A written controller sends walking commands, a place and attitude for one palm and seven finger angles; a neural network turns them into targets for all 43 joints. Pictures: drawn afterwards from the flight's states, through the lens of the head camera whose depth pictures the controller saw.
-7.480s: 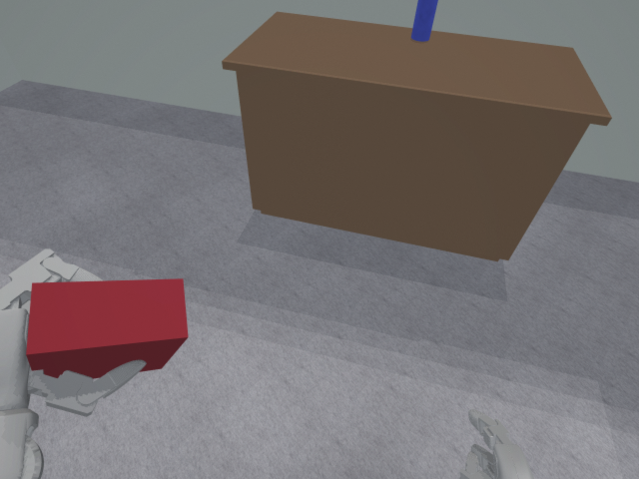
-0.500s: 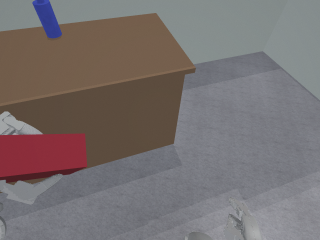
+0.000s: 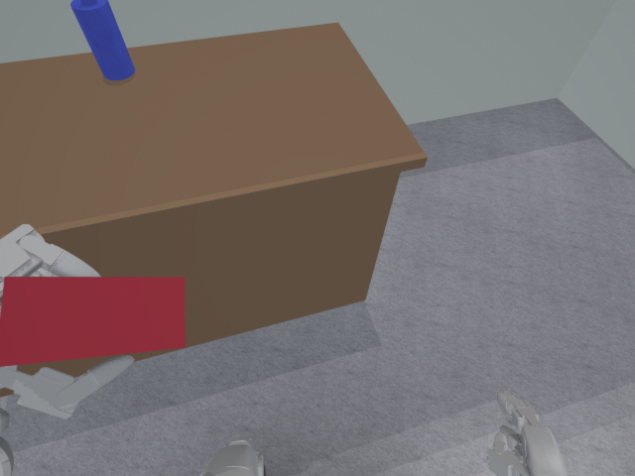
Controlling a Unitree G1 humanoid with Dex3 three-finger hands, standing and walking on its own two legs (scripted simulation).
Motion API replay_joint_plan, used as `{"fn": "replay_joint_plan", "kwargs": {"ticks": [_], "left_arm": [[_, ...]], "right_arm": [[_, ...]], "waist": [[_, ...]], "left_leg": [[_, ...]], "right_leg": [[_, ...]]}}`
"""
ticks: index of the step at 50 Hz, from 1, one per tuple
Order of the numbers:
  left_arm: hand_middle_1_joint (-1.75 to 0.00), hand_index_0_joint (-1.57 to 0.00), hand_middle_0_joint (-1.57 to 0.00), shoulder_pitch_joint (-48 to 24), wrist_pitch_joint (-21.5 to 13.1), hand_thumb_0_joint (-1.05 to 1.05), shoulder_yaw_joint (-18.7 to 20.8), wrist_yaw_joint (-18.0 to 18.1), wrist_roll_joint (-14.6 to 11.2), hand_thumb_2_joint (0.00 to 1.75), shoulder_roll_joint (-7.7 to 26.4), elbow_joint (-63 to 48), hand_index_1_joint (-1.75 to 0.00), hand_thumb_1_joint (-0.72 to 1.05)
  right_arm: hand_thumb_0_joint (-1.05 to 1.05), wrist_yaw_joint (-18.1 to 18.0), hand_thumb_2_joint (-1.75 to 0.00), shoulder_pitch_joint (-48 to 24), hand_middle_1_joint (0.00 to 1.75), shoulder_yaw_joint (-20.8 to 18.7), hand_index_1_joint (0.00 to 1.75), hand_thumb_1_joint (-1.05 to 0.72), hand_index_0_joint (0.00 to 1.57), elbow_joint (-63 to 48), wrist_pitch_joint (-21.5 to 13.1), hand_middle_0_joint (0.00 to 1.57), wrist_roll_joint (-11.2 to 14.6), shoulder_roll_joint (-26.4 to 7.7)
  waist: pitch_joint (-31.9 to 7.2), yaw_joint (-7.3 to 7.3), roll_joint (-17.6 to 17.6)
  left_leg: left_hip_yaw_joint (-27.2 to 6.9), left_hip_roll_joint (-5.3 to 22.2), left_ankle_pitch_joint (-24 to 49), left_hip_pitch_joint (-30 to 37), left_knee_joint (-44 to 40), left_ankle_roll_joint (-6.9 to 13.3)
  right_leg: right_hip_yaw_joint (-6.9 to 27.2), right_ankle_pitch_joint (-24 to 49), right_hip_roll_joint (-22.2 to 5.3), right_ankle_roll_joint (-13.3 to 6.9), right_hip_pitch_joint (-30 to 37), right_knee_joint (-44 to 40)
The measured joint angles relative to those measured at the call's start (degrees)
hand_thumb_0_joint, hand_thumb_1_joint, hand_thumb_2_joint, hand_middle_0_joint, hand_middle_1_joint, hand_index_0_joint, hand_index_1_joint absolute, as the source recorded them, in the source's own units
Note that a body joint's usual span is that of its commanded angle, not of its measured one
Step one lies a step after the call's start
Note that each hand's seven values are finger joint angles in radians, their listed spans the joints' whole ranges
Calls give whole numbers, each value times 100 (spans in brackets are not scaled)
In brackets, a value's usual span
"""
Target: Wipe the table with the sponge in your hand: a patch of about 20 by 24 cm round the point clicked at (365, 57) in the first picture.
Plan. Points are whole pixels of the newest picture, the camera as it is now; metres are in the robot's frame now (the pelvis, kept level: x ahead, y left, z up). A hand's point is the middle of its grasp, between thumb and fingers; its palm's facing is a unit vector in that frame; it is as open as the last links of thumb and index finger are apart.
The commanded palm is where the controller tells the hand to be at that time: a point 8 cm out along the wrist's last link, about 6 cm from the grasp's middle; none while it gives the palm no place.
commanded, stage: take the last steps up to it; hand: left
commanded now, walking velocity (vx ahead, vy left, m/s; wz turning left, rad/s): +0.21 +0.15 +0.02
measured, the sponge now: (116, 321) +0.23 +0.19 +0.15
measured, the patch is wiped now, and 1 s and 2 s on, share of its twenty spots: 0.00 0.00 0.00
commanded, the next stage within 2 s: come to a stop and stand still in 1.18 s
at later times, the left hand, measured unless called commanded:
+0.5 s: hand (18, 253) +0.27 +0.29 +0.18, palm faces +0.40 -0.77 -0.50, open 10.0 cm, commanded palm +0.22 +0.33 +0.18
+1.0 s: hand out of the picture +0.29 +0.37 +0.18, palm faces +0.41 -0.80 -0.45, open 10.0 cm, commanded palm +0.23 +0.41 +0.18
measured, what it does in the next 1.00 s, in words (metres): steps to the left: left foot, then right foot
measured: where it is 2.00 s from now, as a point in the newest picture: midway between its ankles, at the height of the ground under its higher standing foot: outside the picture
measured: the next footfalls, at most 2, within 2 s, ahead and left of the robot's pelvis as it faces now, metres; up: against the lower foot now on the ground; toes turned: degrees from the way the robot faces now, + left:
left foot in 0.06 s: +0.13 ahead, +0.16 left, +0.00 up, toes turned +9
right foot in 0.36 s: +0.11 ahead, -0.04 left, +0.00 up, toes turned -10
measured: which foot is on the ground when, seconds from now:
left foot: up 0.00-0.04, down 0.06-0.40, up 0.42-0.74, down 0.76-1.00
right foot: down 0.00-0.06, up 0.08-0.34, down 0.36-0.76, up 0.78-1.00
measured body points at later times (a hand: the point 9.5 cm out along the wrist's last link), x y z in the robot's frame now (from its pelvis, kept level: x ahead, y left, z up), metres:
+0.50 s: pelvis +0.06 +0.05 +0.00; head +0.08 +0.02 +0.44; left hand +0.25 +0.32 +0.20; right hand +0.21 -0.17 -0.13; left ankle +0.05 +0.17 -0.67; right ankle +0.07 -0.03 -0.74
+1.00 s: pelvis +0.08 +0.13 -0.01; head +0.10 +0.12 +0.44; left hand +0.26 +0.41 +0.20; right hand +0.25 -0.07 -0.10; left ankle +0.12 +0.24 -0.74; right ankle +0.07 +0.04 -0.70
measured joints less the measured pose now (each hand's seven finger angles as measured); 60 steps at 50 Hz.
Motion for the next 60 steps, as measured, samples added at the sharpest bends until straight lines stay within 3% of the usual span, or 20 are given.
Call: {"fn": "replay_joint_plan", "kwargs": {"ticks": [3, 6, 9, 12, 15, 18, 19, 22, 25, 27, 32, 37, 39, 42, 45, 48, 52, 54, 57, 60], "left_arm": [[-136, -75, -75, 18, -54, 0, 202, 77, -45, 100, 136, -144, -136, -48], [-136, -75, -75, -463, -98, 0, 333, 104, -40, 101, 246, 313, -136, -48], [-136, -75, -75, -721, 37, 0, 340, 64, -50, 100, 168, 779, -136, -48], [-136, -75, -75, -616, 183, 0, 208, 30, -77, 100, -57, 750, -136, -48], [-136, -75, -75, -355, 224, 0, -30, -8, -85, 100, -191, 437, -136, -48], [-136, -75, -75, -155, 211, 0, -96, -34, -71, 100, -59, 219, -136, -48], [-136, -75, -75, -151, 189, 0, -84, -40, -54, 100, -22, 234, -136, -48], [-136, -75, -75, -266, 153, 0, -52, -56, -58, 100, 4, 510, -136, -48], [-136, -75, -75, -412, 139, 0, 46, -46, -104, 100, -122, 969, -136, -48], [-136, -75, -75, -428, 131, 0, 92, -24, -83, 100, -217, 1231, -136, -48], [-136, -75, -75, -333, 169, 0, -125, 10, -19, 100, -339, 1129, -136, -48], [-136, -75, -75, -49, 150, 0, -232, 31, -8, 100, -194, 215, -136, -48], [-136, -75, -75, -60, 88, 0, -74, 63, -41, 100, 11, -52, -136, -48], [-136, -75, -75, -397, -32, 0, 166, 75, -15, 100, 268, 160, -136, -48], [-136, -75, -75, -559, 28, 0, 280, 61, -33, 100, 222, 455, -136, -48], [-136, -75, -75, -482, 110, 0, 228, 39, -98, 100, 2, 507, -136, -48], [-136, -75, -75, -274, 228, 0, -3, -13, -130, 100, -140, 495, -136, -48], [-136, -75, -75, -241, 290, 0, -78, -34, -100, 100, -124, 554, -136, -48], [-136, -75, -75, -318, 372, 0, -215, -77, -73, 100, -181, 771, -136, -48], [-136, -75, -75, -352, 350, 0, -174, -82, -125, 100, -247, 984, -136, -48]], "right_arm": [[1, -65, -90, 104, 30, -63, 30, -91, 20, -143, -19, 20, 37, -20], [1, -88, -90, 1, 30, -53, 30, -91, 20, -55, -12, 20, 85, 308], [1, -29, -90, -14, 30, 156, 30, -91, 20, 38, -61, 20, 105, 584], [1, 55, -89, 58, 30, 336, 30, -90, 20, 55, -153, 20, 129, 759], [1, 74, -89, 148, 30, 468, 30, -90, 21, 70, -263, 21, 105, 816], [1, 39, -89, 210, 30, 551, 30, -90, 21, 119, -281, 21, 72, 810], [1, 26, -89, 207, 30, 552, 30, -90, 21, 151, -256, 21, 65, 771], [1, 30, -89, 168, 30, 484, 30, -90, 21, 348, -81, 21, 47, 614], [1, 77, -89, 122, 30, 409, 30, -90, 21, 489, 48, 21, 50, 443], [1, 63, -89, 99, 30, 373, 30, -90, 21, 473, 105, 21, 42, 311], [1, 7, -89, 58, 30, 182, 30, -90, 21, 254, 101, 20, 28, 23], [1, -58, -90, 73, 30, -13, 30, -91, 20, -24, 45, 20, 14, -87], [1, -107, -90, 74, 30, -81, 30, -91, 20, -124, 7, 20, 39, -40], [1, -83, -90, 15, 30, -39, 30, -91, 20, -79, -49, 20, 76, 280], [1, 0, -90, 40, 30, 140, 30, -91, 20, -9, -140, 20, 98, 519], [1, 63, -90, 97, 30, 316, 30, -90, 20, 33, -208, 20, 129, 670], [1, 46, -89, 156, 30, 506, 30, -90, 21, 100, -216, 21, 100, 757], [1, 15, -89, 166, 30, 563, 30, -90, 21, 131, -173, 21, 75, 745], [1, 24, -89, 123, 30, 538, 30, -90, 21, 309, -17, 21, 51, 621], [1, 86, -89, 102, 30, 494, 30, -90, 21, 441, 73, 21, 53, 486]], "waist": [[-176, 4, 113], [-203, 11, -22], [-323, -16, 54], [-381, -7, 138], [-366, 17, 254], [-365, 90, 339], [-353, 107, 430], [-396, 102, 621], [-443, 112, 464], [-449, 44, 386], [-259, -78, 179], [-114, -72, 30], [-121, -62, 8], [-132, 26, -103], [-293, 10, 63], [-410, 34, 240], [-471, 107, 408], [-472, 151, 478], [-434, 139, 668], [-413, 132, 480]], "left_leg": [[180, -116, 411, 594, -830, 88], [253, -212, 187, 516, -373, 206], [231, -188, 139, 562, -441, 253], [261, -218, 177, 642, -607, 280], [265, -286, 158, 680, -656, 297], [283, -354, 34, 655, -497, 277], [259, -328, -53, 622, -353, 261], [-1, -368, -849, 321, 664, 132], [-221, -507, -886, -153, 2142, -47], [-288, -423, -733, -315, 2394, -98], [-207, -161, -504, -94, 1055, -57], [-20, -183, -44, 595, -501, -3], [14, -206, 387, 737, -720, 58], [76, -242, 100, 642, -383, 130], [29, -224, 119, 645, -524, 180], [61, -274, 212, 675, -703, 233], [133, -396, 208, 645, -712, 261], [160, -437, 119, 567, -531, 247], [-80, -451, -687, 251, 499, 132], [-302, -573, -745, -208, 2022, -67]], "right_leg": [[96, -375, -27, 165, -87, 562], [548, -1351, 96, 90, -672, 2286], [465, -1293, 294, 118, -1163, 3150], [309, -945, 326, 148, -1301, 2780], [204, -800, 379, 161, -1098, 1864], [107, -512, 470, 139, -641, 701], [72, -90, 515, -6, -537, 465], [-16, -20, 524, -351, -466, 506], [97, -9, 362, -337, -338, 284], [129, 125, 284, -269, -227, 30], [136, 252, 81, -119, -82, -222], [176, 47, -21, 110, -153, 148], [281, -360, -29, 166, -375, 759], [571, -1326, 188, 75, -945, 2355], [395, -1146, 369, 117, -1266, 2990], [259, -909, 435, 159, -1234, 2540], [167, -865, 527, 161, -769, 1261], [108, -366, 566, 2, -448, 501], [12, -116, 598, -428, -360, 452], [107, -57, 453, -448, -208, 194]]}}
